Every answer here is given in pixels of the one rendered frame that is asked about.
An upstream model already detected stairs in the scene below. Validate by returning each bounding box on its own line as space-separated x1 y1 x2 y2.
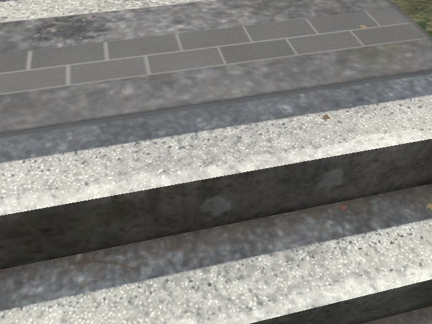
0 139 432 324

